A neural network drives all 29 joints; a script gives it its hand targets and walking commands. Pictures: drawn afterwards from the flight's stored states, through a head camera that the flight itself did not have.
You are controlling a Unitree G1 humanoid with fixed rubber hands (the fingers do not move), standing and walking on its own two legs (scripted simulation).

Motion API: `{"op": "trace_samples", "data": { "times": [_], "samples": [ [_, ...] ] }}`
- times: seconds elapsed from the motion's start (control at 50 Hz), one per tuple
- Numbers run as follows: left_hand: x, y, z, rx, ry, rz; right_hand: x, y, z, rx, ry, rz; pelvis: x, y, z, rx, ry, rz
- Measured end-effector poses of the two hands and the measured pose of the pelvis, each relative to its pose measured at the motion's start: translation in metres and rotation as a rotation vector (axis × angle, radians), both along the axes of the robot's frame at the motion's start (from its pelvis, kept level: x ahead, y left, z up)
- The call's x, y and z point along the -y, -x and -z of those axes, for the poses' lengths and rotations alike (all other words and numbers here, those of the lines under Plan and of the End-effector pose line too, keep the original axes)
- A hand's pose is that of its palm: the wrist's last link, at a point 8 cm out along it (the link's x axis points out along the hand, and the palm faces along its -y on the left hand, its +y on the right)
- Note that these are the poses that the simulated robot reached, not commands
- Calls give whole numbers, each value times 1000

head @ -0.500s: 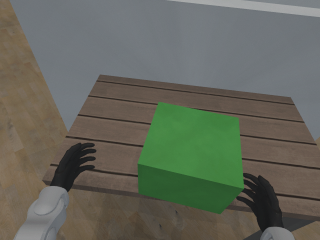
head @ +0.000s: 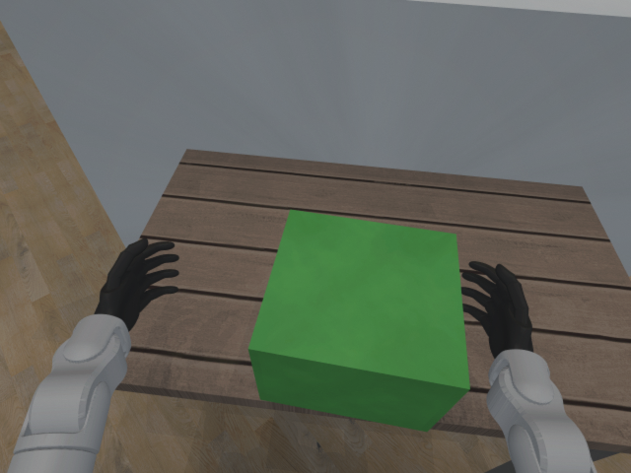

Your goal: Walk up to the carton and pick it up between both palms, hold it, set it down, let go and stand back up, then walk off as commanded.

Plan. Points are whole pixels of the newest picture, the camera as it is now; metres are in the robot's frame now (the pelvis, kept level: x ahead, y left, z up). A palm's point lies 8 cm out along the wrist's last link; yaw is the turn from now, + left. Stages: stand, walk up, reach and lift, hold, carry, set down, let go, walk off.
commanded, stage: reach and lift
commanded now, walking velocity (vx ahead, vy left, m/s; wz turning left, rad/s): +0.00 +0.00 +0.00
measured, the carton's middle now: (356, 317) +0.34 -0.06 -0.01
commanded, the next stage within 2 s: none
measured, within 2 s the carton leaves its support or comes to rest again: neither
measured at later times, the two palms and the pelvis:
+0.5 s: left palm (127, 250) +0.37 +0.23 +0.10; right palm (491, 277) +0.33 -0.21 +0.10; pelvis -0.02 +0.01 +0.00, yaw +0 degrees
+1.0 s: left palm (144, 278) +0.37 +0.23 +0.04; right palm (486, 294) +0.34 -0.22 +0.05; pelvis -0.02 +0.02 +0.00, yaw -1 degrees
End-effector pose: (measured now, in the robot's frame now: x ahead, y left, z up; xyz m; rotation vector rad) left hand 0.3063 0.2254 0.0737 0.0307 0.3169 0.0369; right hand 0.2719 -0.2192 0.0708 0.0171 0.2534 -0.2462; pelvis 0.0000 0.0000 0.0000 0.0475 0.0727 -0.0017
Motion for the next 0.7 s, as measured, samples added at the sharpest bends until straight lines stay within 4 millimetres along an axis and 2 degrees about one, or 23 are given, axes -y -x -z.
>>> {"op": "trace_samples", "data": {
  "times": [0.16,0.32,0.42,0.58,0.64,0.7],
  "samples": [
    [-6,-9,-16,37,15,10,-7,-4,-6,-4,10,17,-8,9,-1,15,11,1],
    [-4,-35,-40,49,29,-11,-10,-31,-22,5,0,-22,-10,20,-1,33,13,2],
    [-2,-54,-35,-20,45,-25,-11,-50,-27,-8,9,-20,-10,22,-1,36,13,2],
    [1,-60,-29,-4,31,-15,-12,-66,-31,15,2,-14,-10,20,-1,33,14,2],
    [1,-61,-29,14,24,-13,-11,-69,-26,1,-1,-9,-10,21,-1,34,13,2],
    [2,-63,-20,-4,10,-10,-8,-69,-13,-47,5,3,-10,21,-1,35,13,2]
  ]
}}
